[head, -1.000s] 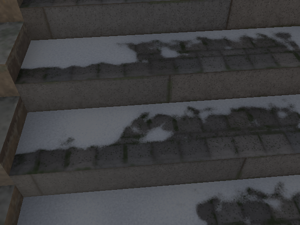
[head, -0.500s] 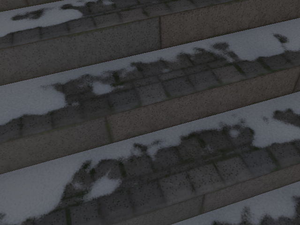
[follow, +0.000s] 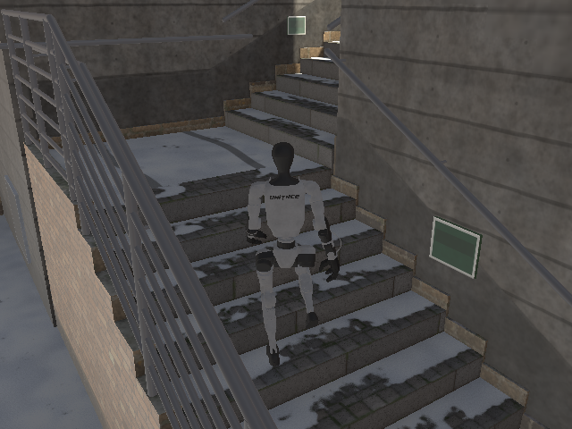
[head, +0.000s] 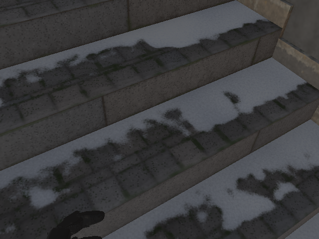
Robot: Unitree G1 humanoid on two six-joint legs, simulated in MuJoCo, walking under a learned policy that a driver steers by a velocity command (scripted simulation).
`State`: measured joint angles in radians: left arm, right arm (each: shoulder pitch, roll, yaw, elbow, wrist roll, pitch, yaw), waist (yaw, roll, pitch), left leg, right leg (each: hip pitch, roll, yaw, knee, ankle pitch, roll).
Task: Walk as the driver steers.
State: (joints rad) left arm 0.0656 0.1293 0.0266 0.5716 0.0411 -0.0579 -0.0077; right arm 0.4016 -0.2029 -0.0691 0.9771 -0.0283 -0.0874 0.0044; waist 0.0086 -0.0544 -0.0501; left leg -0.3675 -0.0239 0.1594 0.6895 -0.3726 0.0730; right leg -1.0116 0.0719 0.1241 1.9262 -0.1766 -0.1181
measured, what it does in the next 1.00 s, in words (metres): climbs, turning left: right foot 0.16 m higher, then left foot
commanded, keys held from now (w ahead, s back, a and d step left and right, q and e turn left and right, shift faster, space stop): w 0.12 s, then no key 0.20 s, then q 0.68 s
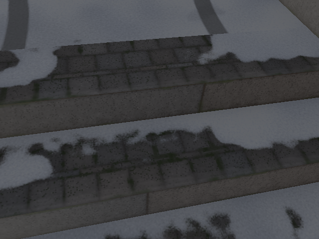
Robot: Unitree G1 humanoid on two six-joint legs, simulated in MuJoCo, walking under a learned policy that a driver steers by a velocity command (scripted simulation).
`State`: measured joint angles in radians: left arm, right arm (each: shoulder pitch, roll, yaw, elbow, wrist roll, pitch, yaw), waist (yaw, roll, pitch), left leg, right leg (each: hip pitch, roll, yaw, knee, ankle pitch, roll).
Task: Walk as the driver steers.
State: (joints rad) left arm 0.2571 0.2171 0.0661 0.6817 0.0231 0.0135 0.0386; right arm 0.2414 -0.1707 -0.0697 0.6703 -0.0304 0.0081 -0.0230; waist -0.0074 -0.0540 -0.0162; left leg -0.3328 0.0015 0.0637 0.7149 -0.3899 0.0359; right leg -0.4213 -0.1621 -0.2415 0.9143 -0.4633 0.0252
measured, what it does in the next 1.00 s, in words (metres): climbs, turning left: right foot, then left foot 0.16 m higher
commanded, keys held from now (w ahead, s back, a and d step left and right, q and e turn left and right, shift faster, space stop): q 0.12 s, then w+q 0.20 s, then w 0.16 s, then no key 0.52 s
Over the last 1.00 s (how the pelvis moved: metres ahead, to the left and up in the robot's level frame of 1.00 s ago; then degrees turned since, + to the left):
0.33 0.00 0.16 20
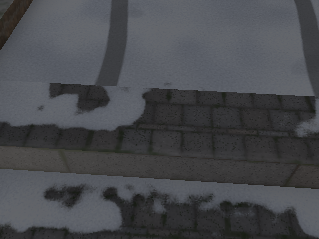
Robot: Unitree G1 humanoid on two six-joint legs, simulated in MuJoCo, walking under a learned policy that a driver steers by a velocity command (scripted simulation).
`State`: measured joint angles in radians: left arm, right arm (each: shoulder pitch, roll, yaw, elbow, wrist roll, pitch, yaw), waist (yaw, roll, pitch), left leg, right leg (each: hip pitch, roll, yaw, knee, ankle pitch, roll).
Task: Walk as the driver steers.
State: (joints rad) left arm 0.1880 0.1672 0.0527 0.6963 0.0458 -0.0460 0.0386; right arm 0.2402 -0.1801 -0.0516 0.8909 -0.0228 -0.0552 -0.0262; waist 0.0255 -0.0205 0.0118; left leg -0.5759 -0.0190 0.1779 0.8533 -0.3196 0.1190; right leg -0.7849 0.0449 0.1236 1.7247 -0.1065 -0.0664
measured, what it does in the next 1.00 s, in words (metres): climbs: right foot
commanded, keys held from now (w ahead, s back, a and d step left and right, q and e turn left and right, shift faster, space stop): no key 0.42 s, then w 0.20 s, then w+e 0.38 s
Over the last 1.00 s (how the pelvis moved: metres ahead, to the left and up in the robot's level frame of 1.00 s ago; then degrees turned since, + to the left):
0.23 0.08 0.14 15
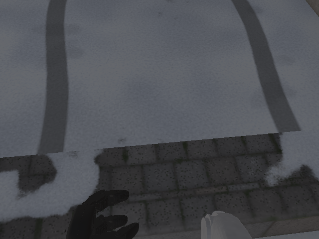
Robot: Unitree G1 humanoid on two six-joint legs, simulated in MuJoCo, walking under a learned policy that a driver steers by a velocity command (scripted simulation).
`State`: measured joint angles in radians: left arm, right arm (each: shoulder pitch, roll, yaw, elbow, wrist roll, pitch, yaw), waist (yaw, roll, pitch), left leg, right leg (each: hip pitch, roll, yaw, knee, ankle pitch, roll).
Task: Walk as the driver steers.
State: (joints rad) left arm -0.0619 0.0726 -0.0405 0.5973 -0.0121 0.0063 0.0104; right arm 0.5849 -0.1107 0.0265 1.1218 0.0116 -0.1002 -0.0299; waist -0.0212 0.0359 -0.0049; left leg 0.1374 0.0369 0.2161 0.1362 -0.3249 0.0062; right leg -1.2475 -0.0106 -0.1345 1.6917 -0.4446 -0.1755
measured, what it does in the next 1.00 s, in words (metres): climbs, turning right: right foot 0.16 m higher, then left foot 0.16 m higher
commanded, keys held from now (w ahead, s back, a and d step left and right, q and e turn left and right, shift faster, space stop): w+e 0.54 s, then w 0.46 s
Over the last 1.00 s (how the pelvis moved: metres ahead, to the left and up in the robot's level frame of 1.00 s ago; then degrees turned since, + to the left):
0.25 -0.03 0.05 -8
